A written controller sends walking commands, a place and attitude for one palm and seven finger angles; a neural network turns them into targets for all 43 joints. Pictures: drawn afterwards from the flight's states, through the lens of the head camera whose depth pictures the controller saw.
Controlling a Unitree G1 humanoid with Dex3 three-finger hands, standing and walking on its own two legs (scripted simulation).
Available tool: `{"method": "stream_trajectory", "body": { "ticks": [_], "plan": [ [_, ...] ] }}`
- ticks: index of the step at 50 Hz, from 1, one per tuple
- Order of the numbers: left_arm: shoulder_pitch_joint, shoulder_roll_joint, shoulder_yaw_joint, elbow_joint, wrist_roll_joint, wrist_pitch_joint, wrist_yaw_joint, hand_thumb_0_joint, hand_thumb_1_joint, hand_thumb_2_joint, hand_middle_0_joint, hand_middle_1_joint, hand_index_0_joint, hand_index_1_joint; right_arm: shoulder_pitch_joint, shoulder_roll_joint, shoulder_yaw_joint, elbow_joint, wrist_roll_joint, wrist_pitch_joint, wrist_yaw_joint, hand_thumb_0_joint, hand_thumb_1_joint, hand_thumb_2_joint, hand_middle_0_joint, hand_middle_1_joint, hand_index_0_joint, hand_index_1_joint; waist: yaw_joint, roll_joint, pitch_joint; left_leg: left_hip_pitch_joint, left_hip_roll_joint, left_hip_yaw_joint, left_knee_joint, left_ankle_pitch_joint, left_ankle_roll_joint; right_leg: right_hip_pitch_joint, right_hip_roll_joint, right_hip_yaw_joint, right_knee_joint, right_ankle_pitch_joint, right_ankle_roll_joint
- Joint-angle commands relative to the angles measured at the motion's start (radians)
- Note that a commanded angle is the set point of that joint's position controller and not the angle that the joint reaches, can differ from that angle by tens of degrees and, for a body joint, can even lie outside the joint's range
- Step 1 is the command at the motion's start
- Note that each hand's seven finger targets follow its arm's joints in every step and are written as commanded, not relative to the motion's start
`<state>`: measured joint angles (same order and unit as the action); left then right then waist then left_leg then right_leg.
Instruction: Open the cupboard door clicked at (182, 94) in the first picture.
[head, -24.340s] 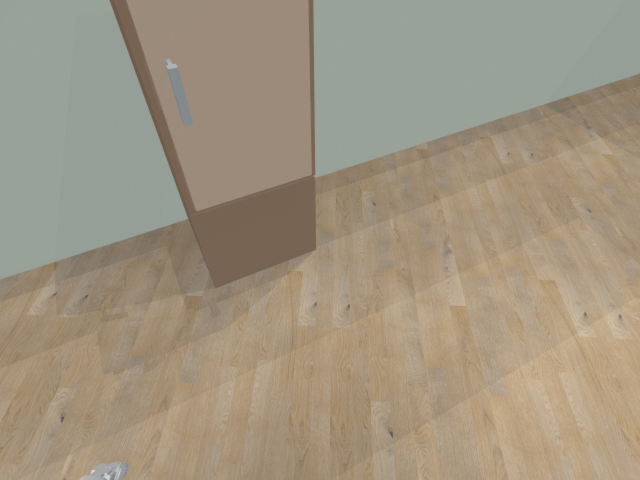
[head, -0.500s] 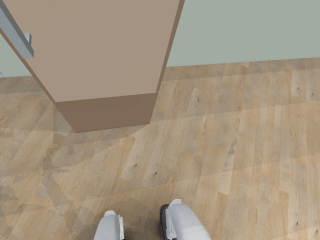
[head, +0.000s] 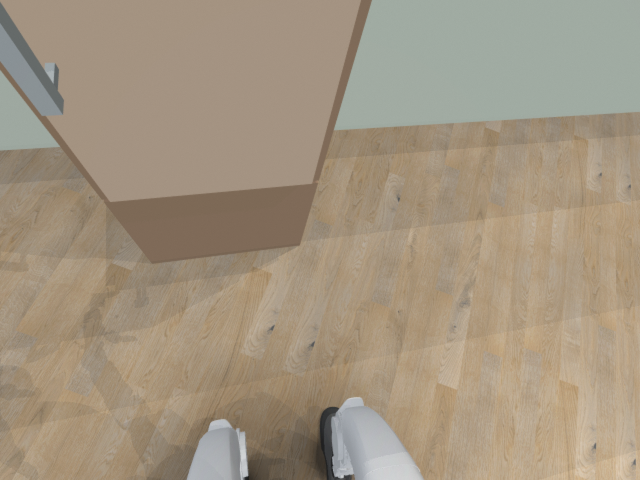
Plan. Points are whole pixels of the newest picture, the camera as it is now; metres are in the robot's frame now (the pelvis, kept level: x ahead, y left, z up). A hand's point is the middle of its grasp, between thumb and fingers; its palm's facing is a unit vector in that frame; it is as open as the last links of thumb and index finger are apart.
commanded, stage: slide the fingers in behind the handle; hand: left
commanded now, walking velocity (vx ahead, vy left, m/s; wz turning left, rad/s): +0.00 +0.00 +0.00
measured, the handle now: (20, 42) +0.56 +0.26 +0.11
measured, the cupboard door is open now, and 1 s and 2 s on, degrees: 0 0 0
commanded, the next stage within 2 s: close the thumb around the handle in 1.50 s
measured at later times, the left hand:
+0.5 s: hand out of the picture +0.50 +0.28 +0.11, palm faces +0.07 -1.00 +0.00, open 14.0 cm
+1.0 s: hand (28, 85) +0.51 +0.25 +0.10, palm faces +0.07 -1.00 -0.02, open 14.0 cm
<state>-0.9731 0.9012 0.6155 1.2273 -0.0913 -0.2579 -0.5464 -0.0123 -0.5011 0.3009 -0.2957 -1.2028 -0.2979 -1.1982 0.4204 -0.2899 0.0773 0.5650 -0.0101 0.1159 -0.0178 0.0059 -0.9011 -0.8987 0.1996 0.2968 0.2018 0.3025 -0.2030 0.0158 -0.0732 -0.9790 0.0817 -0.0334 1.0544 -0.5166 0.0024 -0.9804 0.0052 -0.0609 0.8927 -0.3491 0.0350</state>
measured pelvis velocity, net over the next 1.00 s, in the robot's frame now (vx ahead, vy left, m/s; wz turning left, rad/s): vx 0.00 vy -0.01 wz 0.01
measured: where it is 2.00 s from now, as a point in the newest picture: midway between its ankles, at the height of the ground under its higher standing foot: outside the picture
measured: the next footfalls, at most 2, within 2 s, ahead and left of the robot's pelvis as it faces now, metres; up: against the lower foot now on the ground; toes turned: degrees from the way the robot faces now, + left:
none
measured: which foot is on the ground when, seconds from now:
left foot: down 0.00-1.00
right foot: down 0.00-1.00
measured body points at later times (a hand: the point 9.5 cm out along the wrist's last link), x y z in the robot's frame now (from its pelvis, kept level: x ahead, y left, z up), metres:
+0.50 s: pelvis +0.00 +0.00 +0.01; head +0.14 +0.03 +0.43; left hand +0.49 +0.33 +0.11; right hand +0.00 -0.27 -0.09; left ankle -0.02 +0.11 -0.67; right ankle +0.03 -0.15 -0.67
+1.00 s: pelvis +0.00 -0.01 +0.01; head +0.14 +0.02 +0.43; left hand +0.50 +0.31 +0.11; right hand -0.01 -0.27 -0.09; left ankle -0.02 +0.11 -0.67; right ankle +0.03 -0.15 -0.67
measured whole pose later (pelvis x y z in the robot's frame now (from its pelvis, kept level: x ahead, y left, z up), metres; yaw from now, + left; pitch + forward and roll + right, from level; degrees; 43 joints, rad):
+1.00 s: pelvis +0.00 -0.01 +0.01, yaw +1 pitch +22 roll -4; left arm -0.94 0.69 0.50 1.20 -0.09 -0.31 -0.37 -0.01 -0.50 0.30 -0.30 -1.20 -0.30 -1.20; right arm 0.42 -0.28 0.05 0.59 -0.02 0.08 -0.02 0.01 -0.90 -0.90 0.20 0.30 0.20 0.30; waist -0.20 0.03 -0.08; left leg -0.89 0.07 -0.01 1.00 -0.49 0.00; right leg -0.92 -0.01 -0.04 0.87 -0.34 0.03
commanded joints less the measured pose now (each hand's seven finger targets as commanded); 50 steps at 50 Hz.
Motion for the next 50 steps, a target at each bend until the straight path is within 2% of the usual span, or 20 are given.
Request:
{"method": "stream_trajectory", "body": {
  "ticks": [1, 2, 4, 8, 11, 15, 18, 21, 22, 24, 28, 31, 33, 36, 40, 41, 43, 44, 48, 50],
  "plan": [
    [-0.361, 0.26, -0.025, -0.225, -0.03, -0.056, 0.017, 0.0, -0.5, 0.3, -0.3, -1.2, -0.3, -1.2, 0.199, -0.204, -0.076, -0.017, 0.0, -0.001, -0.018, 0.0, -0.9, -0.9, 0.2, 0.3, 0.2, 0.3, 0.001, 0.273, -0.497, 0.446, -0.034, -0.034, -0.12, 0.622, 0.006, 0.217, 0.065, -0.018, -0.048, 0.305, -0.045],
    [-0.38, 0.238, -0.04, -0.236, -0.032, -0.057, 0.025, 0.0, -0.5, 0.3, -0.3, -1.2, -0.3, -1.2, 0.196, -0.201, -0.076, -0.016, -0.001, -0.005, -0.017, 0.0, -0.9, -0.9, 0.2, 0.3, 0.2, 0.3, -0.005, 0.276, -0.488, 0.441, -0.036, -0.028, -0.124, 0.595, 0.008, 0.221, 0.064, -0.015, -0.054, 0.301, -0.044],
    [-0.386, 0.278, -0.005, -0.245, -0.031, -0.066, 0.043, 0.0, -0.5, 0.3, -0.3, -1.2, -0.3, -1.2, 0.197, -0.204, -0.077, -0.015, -0.003, -0.005, -0.02, 0.0, -0.9, -0.9, 0.2, 0.3, 0.2, 0.3, 0.004, 0.275, -0.509, 0.449, -0.036, -0.031, -0.127, 0.616, 0.004, 0.242, 0.063, -0.014, -0.05, 0.318, -0.048],
    [-0.353, 0.239, -0.02, -0.237, -0.023, -0.078, 0.072, 0.0, -0.5, 0.3, -0.3, -1.2, -0.3, -1.2, 0.19, -0.196, -0.077, -0.027, -0.006, -0.008, -0.014, 0.0, -0.9, -0.9, 0.2, 0.3, 0.2, 0.3, 0.013, 0.263, -0.483, 0.424, -0.039, -0.024, -0.133, 0.606, 0.006, 0.262, 0.061, -0.011, -0.048, 0.326, -0.053],
    [-0.335, 0.265, 0.001, -0.204, -0.018, -0.081, 0.087, 0.0, -0.5, 0.3, -0.3, -1.2, -0.3, -1.2, 0.183, -0.197, -0.078, -0.033, -0.004, -0.012, -0.016, 0.0, -0.9, -0.9, 0.2, 0.3, 0.2, 0.3, 0.014, 0.192, -0.472, 0.355, -0.044, -0.011, -0.137, 0.54, 0.017, 0.323, 0.059, 0.001, -0.053, 0.337, -0.046],
    [-0.354, 0.251, -0.011, -0.233, -0.012, -0.103, 0.093, 0.0, -0.5, 0.3, -0.3, -1.2, -0.3, -1.2, 0.178, -0.193, -0.079, -0.032, -0.006, -0.016, -0.018, 0.0, -0.9, -0.9, 0.2, 0.3, 0.2, 0.3, 0.022, 0.247, -0.5, 0.393, -0.044, -0.012, -0.143, 0.55, 0.01, 0.319, 0.055, 0.003, -0.049, 0.333, -0.049],
    [-0.35, 0.16, -0.057, -0.257, -0.035, -0.114, 0.091, 0.0, -0.5, 0.3, -0.3, -1.2, -0.3, -1.2, 0.181, -0.188, -0.083, -0.03, -0.007, -0.019, -0.015, 0.0, -0.9, -0.9, 0.2, 0.3, 0.2, 0.3, 0.008, 0.23, -0.507, 0.44, -0.041, -0.019, -0.144, 0.587, 0.009, 0.293, 0.058, -0.003, -0.054, 0.336, -0.049],
    [-0.331, 0.183, -0.029, -0.227, -0.043, -0.105, 0.096, 0.0, -0.5, 0.3, -0.3, -1.2, -0.3, -1.2, 0.174, -0.192, -0.085, -0.025, -0.003, -0.019, -0.018, 0.0, -0.9, -0.9, 0.2, 0.3, 0.2, 0.3, 0.015, 0.176, -0.484, 0.385, -0.043, -0.01, -0.153, 0.531, 0.014, 0.328, 0.055, 0.002, -0.06, 0.331, -0.043],
    [-0.328, 0.155, -0.053, -0.216, -0.04, -0.098, 0.098, 0.0, -0.5, 0.3, -0.3, -1.2, -0.3, -1.2, 0.173, -0.189, -0.084, -0.027, -0.001, -0.02, -0.017, 0.0, -0.9, -0.9, 0.2, 0.3, 0.2, 0.3, 0.012, 0.171, -0.471, 0.361, -0.049, -0.004, -0.157, 0.504, 0.018, 0.336, 0.053, 0.005, -0.064, 0.326, -0.042],
    [-0.342, 0.191, -0.031, -0.222, -0.03, -0.101, 0.111, 0.0, -0.5, 0.3, -0.3, -1.2, -0.3, -1.2, 0.175, -0.191, -0.083, -0.023, -0.003, -0.021, -0.02, 0.0, -0.9, -0.9, 0.2, 0.3, 0.2, 0.3, 0.022, 0.201, -0.47, 0.367, -0.049, -0.008, -0.162, 0.501, 0.015, 0.331, 0.051, 0.006, -0.062, 0.316, -0.047],
    [-0.392, 0.141, -0.066, -0.27, -0.028, -0.124, 0.132, 0.0, -0.5, 0.3, -0.3, -1.2, -0.3, -1.2, 0.177, -0.185, -0.086, -0.016, -0.007, -0.029, -0.022, 0.0, -0.9, -0.9, 0.2, 0.3, 0.2, 0.3, 0.005, 0.201, -0.479, 0.395, -0.047, -0.015, -0.163, 0.502, 0.014, 0.317, 0.05, 0.005, -0.063, 0.306, -0.047],
    [-0.38, 0.135, -0.07, -0.209, -0.025, -0.117, 0.139, 0.0, -0.5, 0.3, -0.3, -1.2, -0.3, -1.2, 0.174, -0.186, -0.083, -0.007, -0.004, -0.034, -0.022, 0.0, -0.9, -0.9, 0.2, 0.3, 0.2, 0.3, 0.0, 0.162, -0.452, 0.348, -0.05, -0.008, -0.163, 0.45, 0.018, 0.323, 0.048, 0.011, -0.071, 0.282, -0.042],
    [-0.383, 0.167, -0.049, -0.221, -0.017, -0.12, 0.146, 0.0, -0.5, 0.3, -0.3, -1.2, -0.3, -1.2, 0.18, -0.189, -0.085, -0.009, -0.006, -0.035, -0.026, 0.0, -0.9, -0.9, 0.2, 0.3, 0.2, 0.3, 0.011, 0.178, -0.475, 0.351, -0.052, -0.009, -0.163, 0.461, 0.02, 0.339, 0.048, 0.014, -0.063, 0.296, -0.047],
    [-0.383, 0.115, -0.086, -0.242, -0.016, -0.12, 0.153, 0.0, -0.5, 0.3, -0.3, -1.2, -0.3, -1.2, 0.18, -0.182, -0.087, -0.006, -0.007, -0.039, -0.022, 0.0, -0.9, -0.9, 0.2, 0.3, 0.2, 0.3, 0.008, 0.218, -0.496, 0.396, -0.05, -0.008, -0.163, 0.494, 0.012, 0.322, 0.045, 0.01, -0.067, 0.305, -0.045],
    [-0.376, 0.104, -0.079, -0.233, -0.028, -0.118, 0.162, 0.0, -0.5, 0.3, -0.3, -1.2, -0.3, -1.2, 0.178, -0.183, -0.088, -0.005, -0.007, -0.039, -0.019, 0.0, -0.9, -0.9, 0.2, 0.3, 0.2, 0.3, 0.007, 0.186, -0.486, 0.379, -0.049, -0.005, -0.165, 0.485, 0.014, 0.332, 0.047, 0.01, -0.069, 0.312, -0.043],
    [-0.363, 0.144, -0.047, -0.222, -0.027, -0.115, 0.167, 0.0, -0.5, 0.3, -0.3, -1.2, -0.3, -1.2, 0.179, -0.187, -0.087, -0.007, -0.007, -0.039, -0.02, 0.0, -0.9, -0.9, 0.2, 0.3, 0.2, 0.3, 0.017, 0.169, -0.482, 0.349, -0.05, -0.001, -0.166, 0.469, 0.017, 0.359, 0.046, 0.016, -0.071, 0.316, -0.043],
    [-0.368, 0.143, -0.057, -0.214, -0.013, -0.112, 0.174, 0.0, -0.5, 0.3, -0.3, -1.2, -0.3, -1.2, 0.178, -0.185, -0.085, -0.013, -0.008, -0.038, -0.022, 0.0, -0.9, -0.9, 0.2, 0.3, 0.2, 0.3, 0.013, 0.155, -0.466, 0.322, -0.053, -0.001, -0.171, 0.452, 0.021, 0.372, 0.046, 0.019, -0.067, 0.318, -0.045],
    [-0.394, 0.134, -0.069, -0.241, -0.008, -0.118, 0.178, 0.0, -0.5, 0.3, -0.3, -1.2, -0.3, -1.2, 0.178, -0.182, -0.085, -0.012, -0.008, -0.04, -0.021, 0.0, -0.9, -0.9, 0.2, 0.3, 0.2, 0.3, 0.012, 0.198, -0.483, 0.346, -0.053, -0.001, -0.172, 0.467, 0.018, 0.36, 0.043, 0.018, -0.066, 0.321, -0.044],
    [-0.399, 0.05, -0.11, -0.276, -0.026, -0.137, 0.187, 0.0, -0.5, 0.3, -0.3, -1.2, -0.3, -1.2, 0.187, -0.177, -0.093, -0.005, -0.012, -0.043, -0.017, 0.0, -0.9, -0.9, 0.2, 0.3, 0.2, 0.3, 0.0, 0.196, -0.507, 0.425, -0.046, -0.013, -0.168, 0.527, 0.011, 0.323, 0.048, 0.007, -0.065, 0.327, -0.048],
    [-0.382, 0.047, -0.098, -0.245, -0.032, -0.13, 0.191, 0.0, -0.5, 0.3, -0.3, -1.2, -0.3, -1.2, 0.186, -0.18, -0.094, 0.004, -0.011, -0.044, -0.016, 0.0, -0.9, -0.9, 0.2, 0.3, 0.2, 0.3, 0.004, 0.185, -0.503, 0.415, -0.047, -0.012, -0.167, 0.517, 0.009, 0.32, 0.047, 0.007, -0.067, 0.32, -0.045]
  ]
}}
